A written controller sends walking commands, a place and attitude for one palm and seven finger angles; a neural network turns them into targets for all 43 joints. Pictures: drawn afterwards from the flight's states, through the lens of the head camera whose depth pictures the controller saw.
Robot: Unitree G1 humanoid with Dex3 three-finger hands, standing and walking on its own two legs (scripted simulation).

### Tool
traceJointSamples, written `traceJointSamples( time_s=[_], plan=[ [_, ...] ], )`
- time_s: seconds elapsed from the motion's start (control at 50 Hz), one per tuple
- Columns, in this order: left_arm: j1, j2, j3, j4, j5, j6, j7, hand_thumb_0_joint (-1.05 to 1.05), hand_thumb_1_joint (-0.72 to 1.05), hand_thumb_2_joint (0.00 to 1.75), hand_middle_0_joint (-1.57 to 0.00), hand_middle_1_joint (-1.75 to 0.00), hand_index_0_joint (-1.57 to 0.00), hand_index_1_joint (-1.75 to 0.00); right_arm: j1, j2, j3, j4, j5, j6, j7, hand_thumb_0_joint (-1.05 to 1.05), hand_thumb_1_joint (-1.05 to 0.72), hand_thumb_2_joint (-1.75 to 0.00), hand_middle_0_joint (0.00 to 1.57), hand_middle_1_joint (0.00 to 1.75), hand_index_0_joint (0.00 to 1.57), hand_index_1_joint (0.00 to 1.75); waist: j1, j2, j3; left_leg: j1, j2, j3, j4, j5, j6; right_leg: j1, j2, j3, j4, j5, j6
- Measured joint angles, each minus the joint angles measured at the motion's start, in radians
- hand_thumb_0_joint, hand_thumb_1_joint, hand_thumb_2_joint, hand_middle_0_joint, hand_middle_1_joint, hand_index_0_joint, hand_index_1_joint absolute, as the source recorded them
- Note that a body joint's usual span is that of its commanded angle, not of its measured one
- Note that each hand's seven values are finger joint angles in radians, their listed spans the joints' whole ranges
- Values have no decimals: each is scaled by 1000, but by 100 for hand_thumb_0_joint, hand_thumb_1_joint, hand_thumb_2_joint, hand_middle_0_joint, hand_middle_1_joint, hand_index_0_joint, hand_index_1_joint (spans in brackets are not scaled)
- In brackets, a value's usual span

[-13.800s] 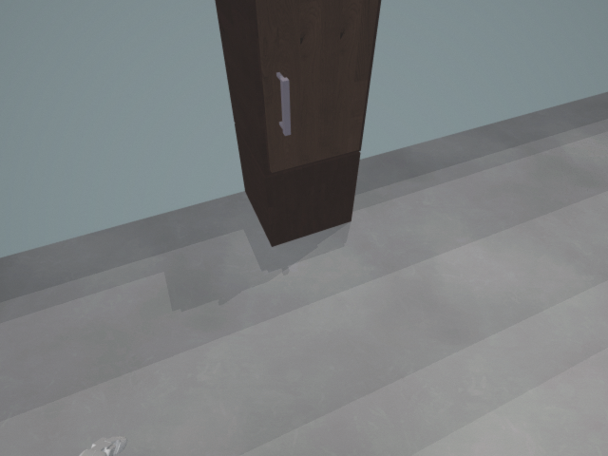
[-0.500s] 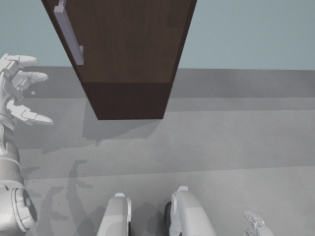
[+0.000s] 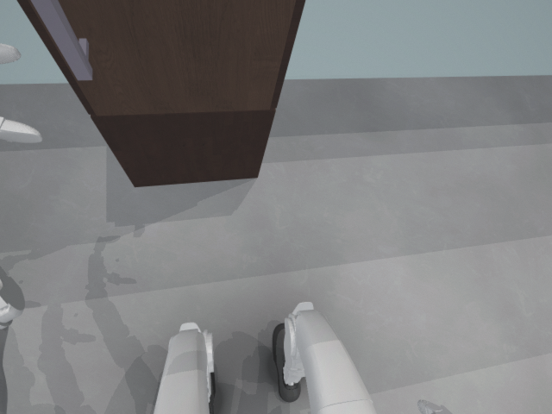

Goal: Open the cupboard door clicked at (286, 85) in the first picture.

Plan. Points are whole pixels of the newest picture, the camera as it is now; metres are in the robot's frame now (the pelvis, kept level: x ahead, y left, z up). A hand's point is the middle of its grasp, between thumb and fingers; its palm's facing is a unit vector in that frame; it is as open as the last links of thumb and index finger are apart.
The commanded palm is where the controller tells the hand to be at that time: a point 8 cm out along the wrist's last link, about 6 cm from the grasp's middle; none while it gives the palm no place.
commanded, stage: move the hooked fingers beside the handle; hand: left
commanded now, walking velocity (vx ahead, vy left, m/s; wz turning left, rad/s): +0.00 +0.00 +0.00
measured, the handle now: (59, 11) +0.62 +0.24 +0.06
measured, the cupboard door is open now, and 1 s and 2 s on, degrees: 0 0 0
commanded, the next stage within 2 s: slide the fingers in behind the handle in 1.28 s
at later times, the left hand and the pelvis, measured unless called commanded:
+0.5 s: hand (11, 50) +0.57 +0.29 +0.05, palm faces +0.05 -1.00 -0.05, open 13.9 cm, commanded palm +0.56 +0.31 +0.05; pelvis +0.01 +0.00 +0.00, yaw -2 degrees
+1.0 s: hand (14, 52) +0.56 +0.28 +0.06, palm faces +0.05 -1.00 -0.03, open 14.0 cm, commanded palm +0.56 +0.30 +0.05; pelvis +0.01 +0.00 +0.00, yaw -1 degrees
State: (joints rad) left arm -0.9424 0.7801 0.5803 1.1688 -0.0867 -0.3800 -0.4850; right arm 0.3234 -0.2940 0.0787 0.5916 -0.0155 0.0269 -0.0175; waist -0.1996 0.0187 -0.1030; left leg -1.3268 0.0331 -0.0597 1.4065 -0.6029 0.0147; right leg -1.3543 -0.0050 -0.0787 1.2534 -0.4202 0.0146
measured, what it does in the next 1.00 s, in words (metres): stands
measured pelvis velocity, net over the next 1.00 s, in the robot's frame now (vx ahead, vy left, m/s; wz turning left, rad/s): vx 0.01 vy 0.00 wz -0.02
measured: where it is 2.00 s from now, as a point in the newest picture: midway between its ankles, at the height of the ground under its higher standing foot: (246, 393)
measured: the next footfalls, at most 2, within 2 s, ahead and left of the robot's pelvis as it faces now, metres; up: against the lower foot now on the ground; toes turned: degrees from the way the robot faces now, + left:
none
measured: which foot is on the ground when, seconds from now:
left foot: down 0.00-1.00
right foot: down 0.00-1.00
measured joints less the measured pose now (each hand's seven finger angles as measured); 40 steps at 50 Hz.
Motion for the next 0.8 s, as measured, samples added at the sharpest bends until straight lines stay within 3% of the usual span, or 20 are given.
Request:
traceJointSamples(
  time_s=[0.08, 0.24, 0.34, 0.5, 0.62, 0.8],
  plan=[
    [-64, 19, -12, 29, 11, 4, 8, -1, -50, 30, -30, -120, -30, -120, 5, 2, 8, 7, -4, 14, 2, 0, -90, -90, 21, 30, 20, 30, -17, 1, -1, -18, -1, -6, 6, 0, 1, -13, -1, -5, 0, 1, 2],
    [-176, 92, -18, 89, 89, 50, 53, -1, -50, 30, -30, -120, -30, -120, 15, 2, 28, -22, -15, 37, 1, 0, -90, -90, 21, 30, 20, 30, -68, 14, 6, -68, 1, -15, 23, -3, 2, -56, 2, -14, 5, 3, 3],
    [-206, 122, 1, 84, 97, 48, 59, -1, -50, 30, -30, -120, -30, -120, 26, 10, 36, -33, -20, 61, 11, 0, -90, -90, 21, 30, 20, 30, -83, 17, 17, -81, 9, -14, 27, -9, 2, -70, 10, -13, 5, 2, 2],
    [-107, 110, 31, 28, 71, 80, 28, -1, -50, 30, -30, -120, -31, -121, 47, 25, 41, -45, -11, 98, 28, 0, -90, -90, 21, 30, 20, 30, -59, 13, 21, -47, 21, -3, -3, -11, 2, -44, 22, -3, -22, 4, 1],
    [-75, 97, 66, 1, 58, 56, 26, -1, -50, 30, -30, -120, -30, -120, 29, 26, 31, -39, -10, 89, 34, 0, -90, -90, 21, 30, 20, 30, -55, 4, 9, -31, 25, -13, -9, -15, -2, -24, 26, -12, -32, 1, -2],
    [-78, 72, -18, 18, 42, 62, 7, -1, -50, 30, -30, -120, -30, -120, 1, 9, 16, -40, -7, 85, 27, 0, -90, -90, 21, 30, 20, 30, -35, 3, 2, -12, 14, -24, -15, -15, 0, 4, 16, -22, -41, -5, 1]
  ],
)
